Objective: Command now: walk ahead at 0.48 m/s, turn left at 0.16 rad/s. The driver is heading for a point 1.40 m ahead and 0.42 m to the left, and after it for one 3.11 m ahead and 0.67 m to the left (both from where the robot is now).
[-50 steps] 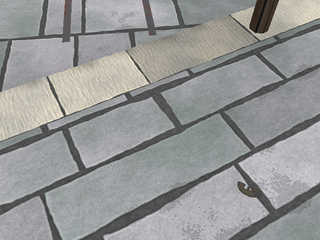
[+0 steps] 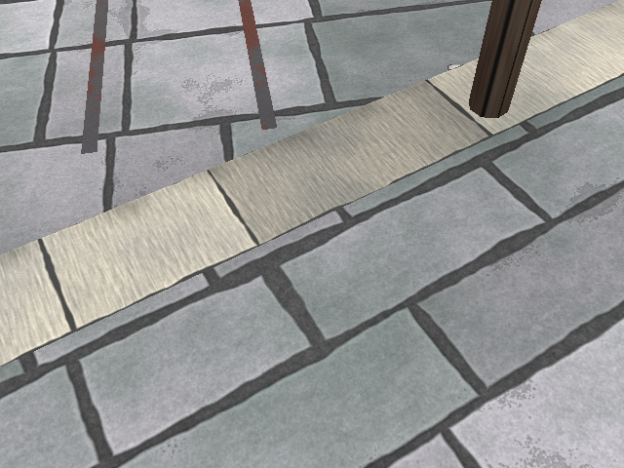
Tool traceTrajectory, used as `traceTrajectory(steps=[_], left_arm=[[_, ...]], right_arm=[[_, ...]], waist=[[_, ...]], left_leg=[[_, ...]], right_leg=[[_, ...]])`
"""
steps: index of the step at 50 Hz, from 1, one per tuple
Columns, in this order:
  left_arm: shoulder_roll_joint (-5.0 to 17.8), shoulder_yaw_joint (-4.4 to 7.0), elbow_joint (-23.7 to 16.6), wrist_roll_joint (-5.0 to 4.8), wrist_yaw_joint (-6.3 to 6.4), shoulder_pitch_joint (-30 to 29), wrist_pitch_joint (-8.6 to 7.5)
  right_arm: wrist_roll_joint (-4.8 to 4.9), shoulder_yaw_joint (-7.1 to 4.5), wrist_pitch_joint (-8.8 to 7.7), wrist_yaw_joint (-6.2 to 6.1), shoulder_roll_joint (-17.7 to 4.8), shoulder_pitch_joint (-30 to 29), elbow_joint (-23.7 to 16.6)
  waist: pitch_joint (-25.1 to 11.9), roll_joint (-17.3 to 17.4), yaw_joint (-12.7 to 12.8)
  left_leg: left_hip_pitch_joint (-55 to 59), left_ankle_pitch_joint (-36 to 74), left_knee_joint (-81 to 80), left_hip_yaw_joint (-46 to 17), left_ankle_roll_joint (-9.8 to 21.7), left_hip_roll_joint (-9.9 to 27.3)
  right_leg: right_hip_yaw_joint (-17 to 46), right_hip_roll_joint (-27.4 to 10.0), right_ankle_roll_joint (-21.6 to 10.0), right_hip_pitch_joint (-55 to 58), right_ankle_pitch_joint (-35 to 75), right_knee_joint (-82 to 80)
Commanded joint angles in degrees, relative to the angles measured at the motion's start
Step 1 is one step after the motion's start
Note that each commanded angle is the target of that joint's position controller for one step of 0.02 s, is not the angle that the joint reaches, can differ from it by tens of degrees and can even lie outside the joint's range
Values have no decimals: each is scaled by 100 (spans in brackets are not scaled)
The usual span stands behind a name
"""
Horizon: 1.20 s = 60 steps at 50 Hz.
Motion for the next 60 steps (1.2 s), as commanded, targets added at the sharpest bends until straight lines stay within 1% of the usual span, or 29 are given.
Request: traceTrajectory(steps=[1,3,5,8,11,16,19,21,22,23,24,25,26,27,28,29,32,37,43,45,46,47,48,49,50,53,55,58,60], left_arm=[[513,124,-99,121,18,242,-153],[486,129,23,111,38,266,-232],[593,157,124,133,88,351,-271],[677,164,194,156,172,485,-264],[779,158,206,129,241,567,-236],[912,197,416,38,294,1215,-8],[1114,252,325,16,349,1118,170],[1253,286,226,27,411,1009,278],[1234,265,136,3,444,846,303],[841,133,-37,168,429,1067,214],[288,-63,-279,160,303,1543,8],[968,87,-298,-14,216,895,-170],[981,89,-498,-152,199,515,-223],[886,86,-464,-70,253,460,-211],[952,136,-446,33,308,470,-142],[958,154,-464,59,319,539,-42],[704,105,-539,123,375,739,138],[634,48,-751,104,377,153,214],[811,117,-884,70,262,-115,154],[830,145,-860,133,242,122,47],[1158,190,-930,256,282,215,14],[1370,228,-894,369,313,170,95],[880,125,-822,275,287,405,128],[777,89,-847,196,257,380,137],[798,97,-832,162,247,292,172],[741,54,-827,120,256,-165,303],[690,59,-775,124,266,-155,383],[759,77,-672,74,279,34,435],[677,33,-585,26,266,180,426]], right_arm=[[-10,-189,-59,-19,-595,54,-364],[-4,-174,96,-13,-390,110,-360],[-21,-183,185,-30,-369,-171,-496],[-77,-192,152,6,-376,-562,-669],[-113,-126,94,120,-271,-1100,-872],[-105,-10,68,332,-119,-1969,-1421],[-76,-90,92,454,-307,-1861,-1647],[-52,-291,147,445,-679,-929,-1540],[-71,-478,156,363,-1009,-4,-1348],[-116,-599,217,212,-1515,482,-1265],[-227,-602,176,219,-1783,90,-1539],[-241,-474,163,245,-1293,146,-1618],[-223,-410,127,239,-1064,-170,-1652],[-144,-389,110,239,-948,-463,-1664],[-116,-354,127,198,-802,-716,-1726],[-199,-332,148,169,-778,-836,-1805],[-220,-400,176,102,-968,-877,-1832],[-114,-430,452,-100,-1053,-819,-1862],[-175,-328,589,-148,-855,-779,-1885],[-169,-248,558,-152,-688,-861,-1892],[-295,-156,509,-149,-413,-631,-1935],[-285,-126,477,-152,-306,52,-1905],[-295,-196,494,-156,-728,-52,-1871],[-217,-300,557,-170,-1029,-322,-1833],[-192,-319,641,-203,-984,-475,-1774],[-178,-216,784,-188,-586,-512,-1719],[-190,-113,748,-158,-313,-583,-1674],[-166,-134,714,-124,-365,-570,-1555],[-234,-144,703,-100,-420,-506,-1454]], waist=[[-452,-684,149],[-324,-645,54],[-74,-504,56],[75,-360,147],[174,-267,337],[350,-150,674],[2,-437,415],[-643,-675,-151],[-1052,-527,-681],[-1640,514,-604],[-2525,1457,-16],[-2675,396,-476],[-1888,157,-357],[-1218,-443,-96],[-923,-457,76],[-800,-298,225],[-843,-41,394],[-1165,359,190],[-1054,690,70],[-959,666,300],[-1251,-9,172],[-1387,-1380,-235],[-1548,-1444,8],[-1336,-1017,158],[-1224,-757,161],[-829,-892,-17],[-880,-1151,84],[-1040,-1226,167],[-927,-1055,107]], left_leg=[[-1587,857,283,-368,135,635],[-1489,983,85,-376,65,669],[-1897,1357,-228,-467,-29,631],[-2311,2295,-1149,-537,-138,494],[-2147,3027,-2149,-72,-157,406],[-2663,2713,-3007,375,20,281],[-2129,1890,-3104,822,278,-117],[-850,1397,-3035,1033,559,-549],[538,1842,-3540,863,784,-687],[2287,3026,-3423,-772,1148,415],[3949,3412,-4119,-4158,2541,1877],[3891,3975,-4350,-3709,2277,1731],[3154,4553,-4302,-2674,2012,1523],[2216,4775,-4381,-2014,1758,1197],[1546,4754,-4511,-1657,1622,1024],[964,4887,-4664,-1495,1586,885],[367,5535,-4704,-1083,1553,616],[281,4727,-4359,-980,1101,271],[649,3472,-3793,-1765,875,460],[507,2912,-3365,-1795,548,175],[163,1917,-2607,-1389,248,-230],[-818,-1024,-1667,-781,-140,-986],[-1118,-1751,-877,-758,-416,-778],[-1271,-1531,-287,-751,-522,-677],[-1366,-1261,-34,-699,-611,-627],[-792,-723,-871,-391,-746,-424],[-309,-526,-1901,-24,-759,-370],[262,428,-3261,105,-635,-339],[886,1349,-4341,133,-385,-349]], right_leg=[[1850,-1513,-747,1423,-417,-2049],[1343,-1460,-800,1105,-15,-2311],[948,-1454,-828,1029,264,-2486],[427,-1390,-778,1236,694,-2572],[-141,-1285,-642,1351,1017,-2656],[-521,-1596,-584,2630,2008,-2171],[-750,-1705,-439,3086,4388,-1280],[-843,-1646,-306,2982,5803,182],[-939,-1398,-82,2280,5355,1554],[-887,-927,214,693,1956,3422],[116,434,557,-1476,-2672,5447],[1097,54,426,-1832,-2529,5641],[1022,-194,331,-1982,-2108,5276],[904,-429,371,-1901,-1815,4756],[857,-584,424,-1667,-1604,4324],[862,-625,476,-1268,-1468,4166],[724,-498,745,-1008,-1094,3259],[717,-186,938,-738,124,1702],[820,-62,733,-396,6,443],[837,-238,398,408,1260,-694],[1658,-1193,36,1193,3002,-681],[2908,-2220,-1066,1968,4555,-562],[3628,-2526,-1552,1941,3901,-786],[3231,-2252,-1436,1847,3295,-756],[2821,-1956,-1197,1728,2772,-741],[1879,-1354,-822,883,1786,-989],[1522,-1113,-762,848,1755,-983],[1601,-1180,-808,1043,1362,-852],[1535,-1047,-500,683,571,-834]])
Keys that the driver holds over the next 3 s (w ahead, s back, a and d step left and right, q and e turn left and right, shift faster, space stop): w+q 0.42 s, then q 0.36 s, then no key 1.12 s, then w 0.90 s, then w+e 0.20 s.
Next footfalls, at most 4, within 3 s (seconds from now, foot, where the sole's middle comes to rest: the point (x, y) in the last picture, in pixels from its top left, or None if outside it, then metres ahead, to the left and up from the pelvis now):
0.44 left None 0.41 0.15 -0.77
0.90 right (323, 395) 0.62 0.01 -0.77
1.22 left None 0.42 0.20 -0.77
2.64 left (155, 313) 0.84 0.41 -0.77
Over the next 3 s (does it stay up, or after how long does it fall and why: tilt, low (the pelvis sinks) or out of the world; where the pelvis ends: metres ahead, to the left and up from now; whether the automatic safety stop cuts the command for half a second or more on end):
stays up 0.90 0.34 0.01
